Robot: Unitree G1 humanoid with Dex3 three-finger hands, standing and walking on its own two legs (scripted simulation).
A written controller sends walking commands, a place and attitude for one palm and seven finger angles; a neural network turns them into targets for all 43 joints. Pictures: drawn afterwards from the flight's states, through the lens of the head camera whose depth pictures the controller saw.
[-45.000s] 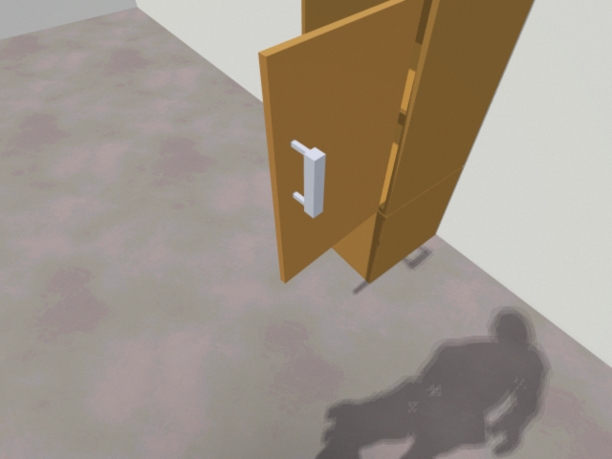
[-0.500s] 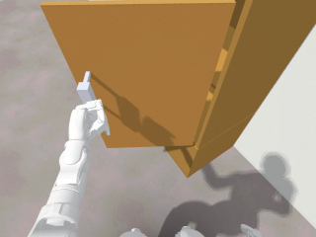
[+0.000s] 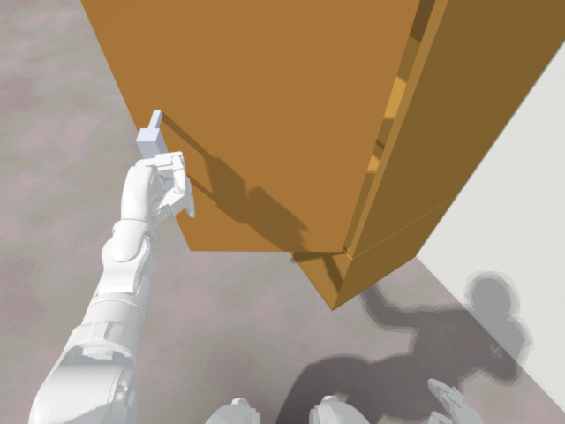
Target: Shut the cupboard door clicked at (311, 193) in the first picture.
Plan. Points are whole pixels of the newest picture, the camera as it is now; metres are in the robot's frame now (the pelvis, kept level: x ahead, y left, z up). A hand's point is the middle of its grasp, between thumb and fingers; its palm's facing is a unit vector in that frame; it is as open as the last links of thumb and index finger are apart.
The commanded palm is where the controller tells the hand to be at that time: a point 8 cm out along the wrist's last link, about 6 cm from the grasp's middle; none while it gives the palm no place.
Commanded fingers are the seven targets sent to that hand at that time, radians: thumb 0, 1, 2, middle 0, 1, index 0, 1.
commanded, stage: push the door shut along its arc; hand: left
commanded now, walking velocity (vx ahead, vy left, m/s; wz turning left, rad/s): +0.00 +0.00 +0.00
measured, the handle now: (165, 159) +0.49 +0.19 +0.07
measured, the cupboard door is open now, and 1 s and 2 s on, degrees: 58 40 23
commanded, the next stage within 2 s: pull the fist back off the door in 1.64 s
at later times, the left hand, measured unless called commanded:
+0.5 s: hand (197, 161) +0.48 +0.14 +0.08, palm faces -0.15 -0.99 -0.02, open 3.1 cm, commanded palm +0.47 +0.19 +0.07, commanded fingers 0.00 0.90 0.90 -1.30 -1.50 -1.30 -1.50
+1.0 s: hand (225, 129) +0.56 +0.10 +0.08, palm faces -0.27 -0.96 +0.00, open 3.1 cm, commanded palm +0.55 +0.15 +0.07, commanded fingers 0.00 0.90 0.90 -1.30 -1.50 -1.30 -1.50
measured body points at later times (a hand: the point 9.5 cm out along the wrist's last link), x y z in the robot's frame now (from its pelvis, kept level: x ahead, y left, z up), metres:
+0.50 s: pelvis +0.00 +0.00 -0.01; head +0.10 +0.01 +0.42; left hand +0.49 +0.20 +0.08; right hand +0.03 -0.27 -0.13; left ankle +0.02 +0.09 -0.68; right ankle +0.04 -0.08 -0.68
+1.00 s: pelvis +0.01 +0.02 -0.02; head +0.15 +0.02 +0.40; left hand +0.57 +0.16 +0.08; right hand -0.01 -0.25 -0.13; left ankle +0.02 +0.09 -0.68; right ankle +0.04 -0.08 -0.68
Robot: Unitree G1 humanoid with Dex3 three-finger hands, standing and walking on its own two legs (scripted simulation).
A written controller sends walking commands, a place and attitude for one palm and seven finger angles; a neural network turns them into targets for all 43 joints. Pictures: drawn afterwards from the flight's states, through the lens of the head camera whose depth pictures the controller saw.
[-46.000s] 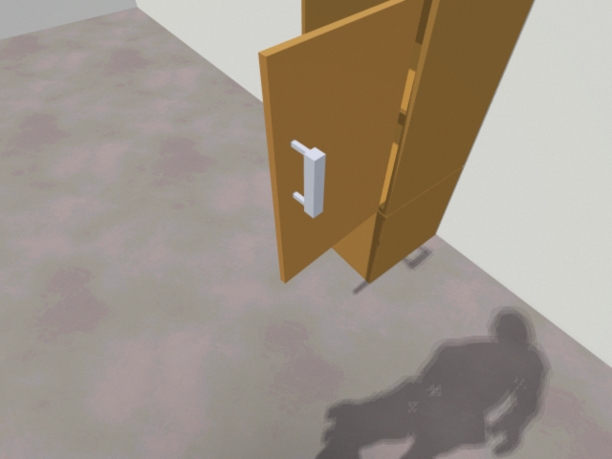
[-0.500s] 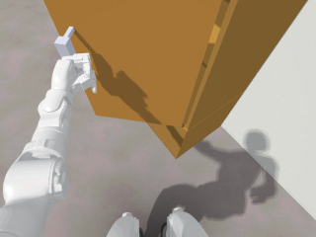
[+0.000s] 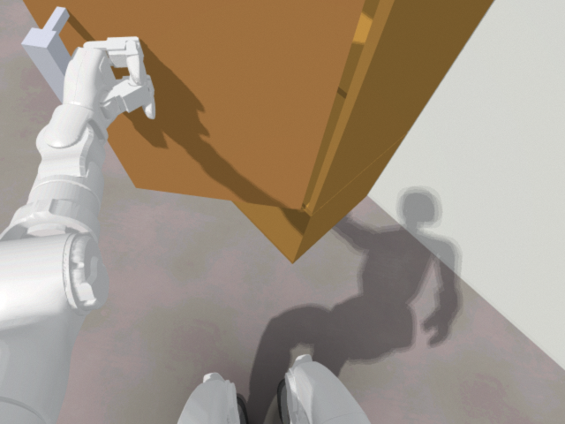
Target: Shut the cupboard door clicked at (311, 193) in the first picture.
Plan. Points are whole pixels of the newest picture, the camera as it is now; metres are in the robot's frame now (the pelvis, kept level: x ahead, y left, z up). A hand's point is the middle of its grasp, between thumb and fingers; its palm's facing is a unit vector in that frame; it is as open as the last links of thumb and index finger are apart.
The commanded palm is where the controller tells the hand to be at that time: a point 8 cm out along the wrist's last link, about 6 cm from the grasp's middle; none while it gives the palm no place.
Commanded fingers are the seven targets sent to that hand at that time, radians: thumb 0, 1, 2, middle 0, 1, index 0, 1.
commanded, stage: push the door shut along its arc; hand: left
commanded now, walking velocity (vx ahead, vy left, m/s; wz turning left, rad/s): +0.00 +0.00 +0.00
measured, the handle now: (77, 75) +0.58 +0.20 +0.10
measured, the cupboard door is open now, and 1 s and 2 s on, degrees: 40 23 23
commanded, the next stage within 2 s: pull the fist back off the door in 0.64 s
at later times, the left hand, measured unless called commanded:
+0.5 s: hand (161, 72) +0.57 +0.09 +0.10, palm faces -0.32 -0.95 -0.01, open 3.4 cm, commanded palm +0.59 +0.11 +0.10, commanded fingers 0.00 0.90 0.90 -1.30 -1.50 -1.30 -1.50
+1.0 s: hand (183, 63) +0.61 +0.07 +0.08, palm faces +0.13 -0.99 -0.06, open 3.1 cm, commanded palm +0.57 +0.10 +0.10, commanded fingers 0.00 0.90 0.90 -1.30 -1.50 -1.30 -1.50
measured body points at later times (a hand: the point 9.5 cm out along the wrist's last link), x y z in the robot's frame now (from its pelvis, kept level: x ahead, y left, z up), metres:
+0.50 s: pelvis +0.00 -0.01 -0.01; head +0.17 +0.02 +0.41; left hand +0.58 +0.15 +0.11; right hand -0.02 -0.29 -0.11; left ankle +0.01 +0.07 -0.65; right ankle +0.03 -0.09 -0.65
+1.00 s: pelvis +0.01 -0.02 -0.01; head +0.19 -0.02 +0.40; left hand +0.60 +0.12 +0.09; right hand -0.05 -0.25 -0.12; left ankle +0.01 +0.07 -0.65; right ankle +0.03 -0.09 -0.65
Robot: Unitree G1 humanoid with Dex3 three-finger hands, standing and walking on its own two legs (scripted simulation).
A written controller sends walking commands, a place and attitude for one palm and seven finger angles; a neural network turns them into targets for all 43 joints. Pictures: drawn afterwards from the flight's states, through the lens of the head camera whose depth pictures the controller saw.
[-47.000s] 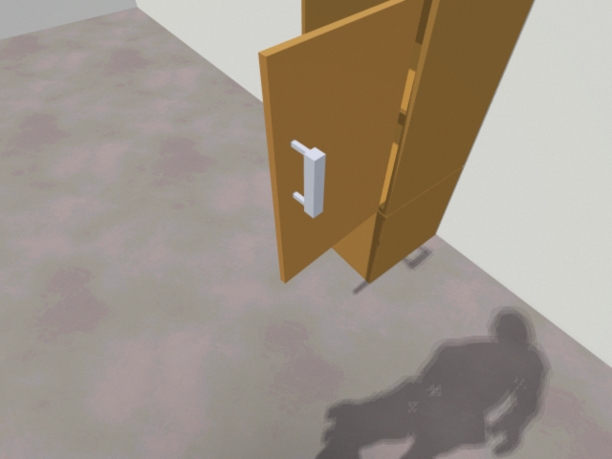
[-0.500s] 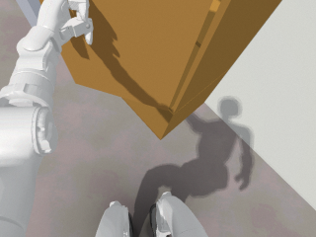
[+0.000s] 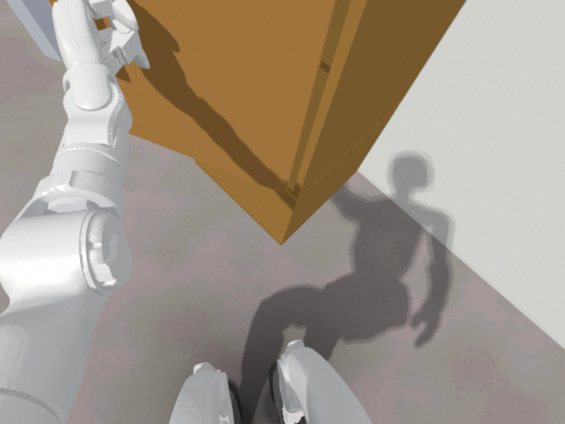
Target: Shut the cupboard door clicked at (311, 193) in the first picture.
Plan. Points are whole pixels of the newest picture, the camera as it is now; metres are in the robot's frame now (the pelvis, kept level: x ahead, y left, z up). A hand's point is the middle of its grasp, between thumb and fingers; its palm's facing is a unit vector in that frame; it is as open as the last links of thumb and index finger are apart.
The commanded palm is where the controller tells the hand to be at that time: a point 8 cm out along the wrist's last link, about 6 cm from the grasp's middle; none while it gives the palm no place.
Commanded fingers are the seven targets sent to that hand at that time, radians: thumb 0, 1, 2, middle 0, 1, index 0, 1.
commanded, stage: pull the fist back off the door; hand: left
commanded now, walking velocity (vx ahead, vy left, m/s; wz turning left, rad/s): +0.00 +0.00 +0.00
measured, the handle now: out of the picture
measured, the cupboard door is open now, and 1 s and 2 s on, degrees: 23 23 23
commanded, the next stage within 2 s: draw the hand back to the body in 0.62 s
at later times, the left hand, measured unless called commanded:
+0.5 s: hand (138, 110) +0.49 +0.09 +0.10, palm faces +0.10 -1.00 +0.01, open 3.1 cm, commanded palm +0.47 +0.13 +0.11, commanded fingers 0.00 0.90 0.90 -1.30 -1.50 -1.30 -1.50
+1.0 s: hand (90, 132) +0.44 +0.12 +0.13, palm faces +0.12 -0.99 -0.06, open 3.1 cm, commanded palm +0.39 +0.16 +0.15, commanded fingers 0.00 0.90 0.90 -1.30 -1.50 -1.30 -1.50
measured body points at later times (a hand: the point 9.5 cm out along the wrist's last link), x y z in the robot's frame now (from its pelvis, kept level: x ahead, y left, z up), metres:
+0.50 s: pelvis -0.01 -0.01 +0.03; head +0.11 -0.01 +0.47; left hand +0.48 +0.14 +0.10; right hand +0.02 -0.29 -0.08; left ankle -0.01 +0.09 -0.64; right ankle +0.02 -0.08 -0.64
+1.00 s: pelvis +0.00 +0.00 +0.05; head +0.06 -0.02 +0.50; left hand +0.43 +0.17 +0.14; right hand +0.02 -0.25 -0.08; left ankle -0.01 +0.09 -0.64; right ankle +0.02 -0.08 -0.64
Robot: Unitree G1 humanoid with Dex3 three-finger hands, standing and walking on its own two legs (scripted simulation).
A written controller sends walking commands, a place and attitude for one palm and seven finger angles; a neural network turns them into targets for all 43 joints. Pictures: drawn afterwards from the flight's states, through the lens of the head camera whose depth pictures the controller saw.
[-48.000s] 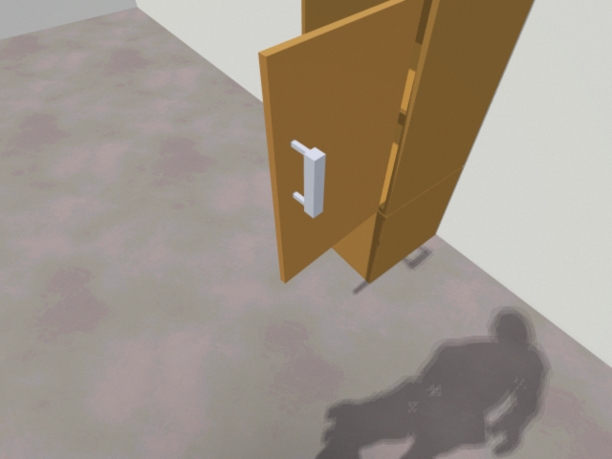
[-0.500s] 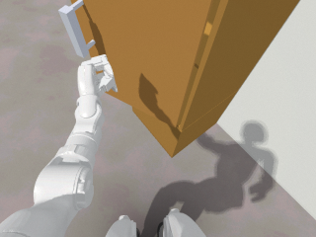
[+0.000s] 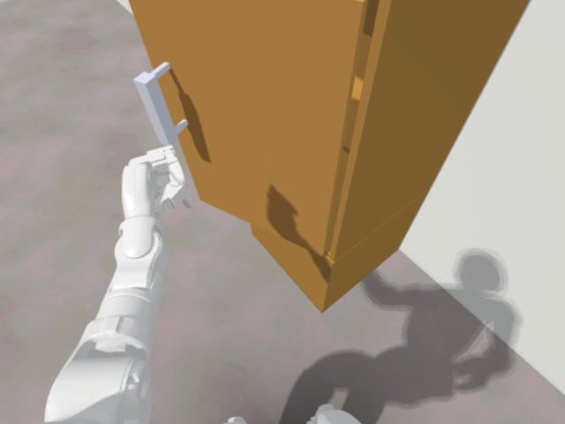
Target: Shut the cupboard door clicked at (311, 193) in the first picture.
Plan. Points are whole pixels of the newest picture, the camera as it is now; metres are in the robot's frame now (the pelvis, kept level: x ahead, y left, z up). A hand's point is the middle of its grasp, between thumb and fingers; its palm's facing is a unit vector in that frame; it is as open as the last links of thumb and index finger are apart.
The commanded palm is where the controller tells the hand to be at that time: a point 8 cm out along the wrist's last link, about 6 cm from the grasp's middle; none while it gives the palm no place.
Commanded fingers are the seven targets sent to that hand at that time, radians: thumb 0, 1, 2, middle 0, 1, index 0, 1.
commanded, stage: draw the hand back to the body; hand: left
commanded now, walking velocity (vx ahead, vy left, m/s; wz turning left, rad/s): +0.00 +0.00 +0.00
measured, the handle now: (166, 105) +0.66 +0.19 +0.06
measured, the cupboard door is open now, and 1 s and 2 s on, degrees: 23 23 23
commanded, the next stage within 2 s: step back with the hand held close in 1.32 s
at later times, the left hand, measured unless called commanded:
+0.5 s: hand (63, 263) +0.29 +0.22 +0.15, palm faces +0.21 -0.95 -0.22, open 3.3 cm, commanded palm +0.25 +0.26 +0.17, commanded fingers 0.00 0.90 0.90 -0.78 -0.93 -0.78 -0.93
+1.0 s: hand out of the picture +0.18 +0.31 +0.21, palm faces +0.49 -0.75 -0.43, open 6.5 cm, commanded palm +0.14 +0.34 +0.22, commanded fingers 0.00 0.90 0.90 -0.20 -0.30 -0.20 -0.30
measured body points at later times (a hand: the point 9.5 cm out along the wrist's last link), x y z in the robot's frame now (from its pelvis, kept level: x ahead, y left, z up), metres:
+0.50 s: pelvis +0.01 +0.02 +0.04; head +0.00 +0.01 +0.49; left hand +0.27 +0.27 +0.17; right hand +0.23 -0.19 -0.02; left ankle -0.01 +0.09 -0.69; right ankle +0.02 -0.07 -0.69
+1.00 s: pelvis +0.01 +0.03 +0.05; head -0.01 +0.01 +0.50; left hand +0.15 +0.35 +0.24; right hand +0.20 -0.18 -0.04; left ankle +0.00 +0.09 -0.69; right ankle +0.02 -0.07 -0.69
